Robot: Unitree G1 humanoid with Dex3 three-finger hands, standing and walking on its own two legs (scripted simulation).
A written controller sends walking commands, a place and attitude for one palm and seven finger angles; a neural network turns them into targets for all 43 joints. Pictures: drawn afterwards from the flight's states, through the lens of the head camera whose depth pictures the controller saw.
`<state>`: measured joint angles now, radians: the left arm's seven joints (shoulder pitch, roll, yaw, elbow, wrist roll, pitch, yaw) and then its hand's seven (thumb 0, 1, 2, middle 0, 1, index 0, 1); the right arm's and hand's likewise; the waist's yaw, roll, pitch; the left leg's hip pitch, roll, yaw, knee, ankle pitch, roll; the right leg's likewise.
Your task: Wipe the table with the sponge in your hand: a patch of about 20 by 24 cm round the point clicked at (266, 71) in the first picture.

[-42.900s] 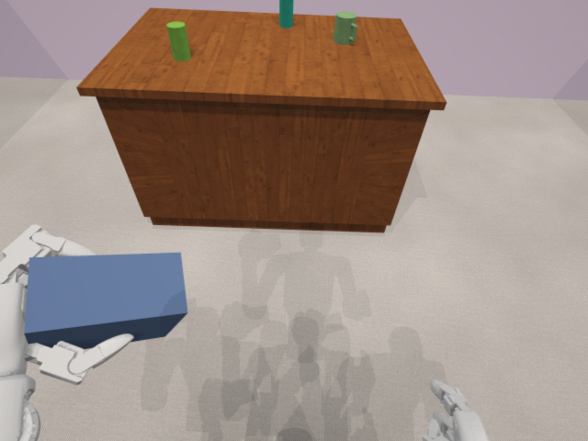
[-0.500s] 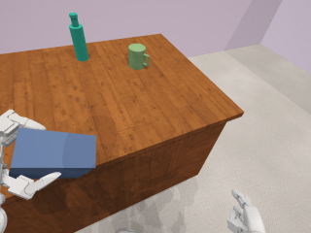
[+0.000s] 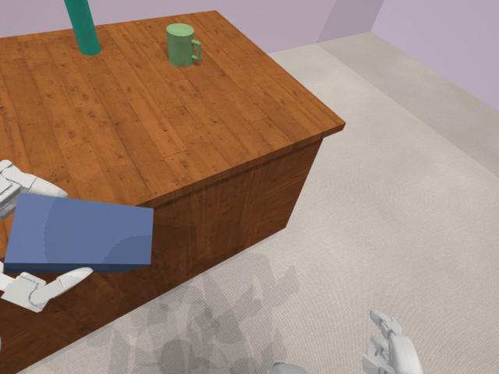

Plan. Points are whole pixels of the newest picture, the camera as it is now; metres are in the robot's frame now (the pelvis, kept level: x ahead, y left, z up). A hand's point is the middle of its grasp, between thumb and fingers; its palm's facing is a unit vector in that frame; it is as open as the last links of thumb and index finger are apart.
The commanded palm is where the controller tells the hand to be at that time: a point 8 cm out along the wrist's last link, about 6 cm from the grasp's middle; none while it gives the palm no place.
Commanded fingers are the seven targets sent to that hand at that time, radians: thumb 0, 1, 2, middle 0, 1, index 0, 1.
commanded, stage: stop stepping back and stand still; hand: left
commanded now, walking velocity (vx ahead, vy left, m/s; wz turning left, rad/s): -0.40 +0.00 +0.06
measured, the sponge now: (101, 241) +0.25 +0.21 +0.12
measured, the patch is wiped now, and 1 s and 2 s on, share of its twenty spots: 1.00 1.00 1.00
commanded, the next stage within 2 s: stand and wait in 1.16 s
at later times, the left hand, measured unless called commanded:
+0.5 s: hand out of the picture +0.05 +0.21 +0.16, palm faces +0.42 -0.87 -0.28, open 10.7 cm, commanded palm +0.00 +0.25 +0.19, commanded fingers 0.00 0.10 1.30 -1.20 -1.60 -1.20 -1.60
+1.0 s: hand out of the picture -0.03 +0.19 +0.15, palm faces +0.40 -0.86 -0.32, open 10.7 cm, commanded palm -0.08 +0.25 +0.19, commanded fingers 0.00 0.10 1.30 -1.20 -1.60 -1.20 -1.60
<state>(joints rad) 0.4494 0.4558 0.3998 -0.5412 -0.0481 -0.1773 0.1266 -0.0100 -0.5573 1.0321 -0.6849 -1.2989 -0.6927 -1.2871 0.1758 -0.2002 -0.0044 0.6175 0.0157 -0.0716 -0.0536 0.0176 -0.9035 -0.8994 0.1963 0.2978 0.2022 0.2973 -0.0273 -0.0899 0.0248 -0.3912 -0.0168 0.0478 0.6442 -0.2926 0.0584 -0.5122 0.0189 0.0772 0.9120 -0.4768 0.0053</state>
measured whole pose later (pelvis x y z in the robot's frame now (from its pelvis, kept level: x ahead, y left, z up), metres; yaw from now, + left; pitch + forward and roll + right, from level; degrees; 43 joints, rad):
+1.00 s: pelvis -0.22 -0.05 +0.00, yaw +5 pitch -3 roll -1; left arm 0.46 0.31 0.27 -0.46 -0.04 -0.09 0.10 -0.01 -0.56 1.03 -0.68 -1.30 -0.69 -1.29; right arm 0.24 -0.21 0.01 0.71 0.01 -0.08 -0.04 0.02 -0.90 -0.90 0.20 0.30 0.21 0.30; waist -0.01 0.01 -0.02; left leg -0.43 0.05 0.03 1.01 -0.43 0.04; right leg -0.38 -0.01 -0.08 0.62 -0.20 -0.04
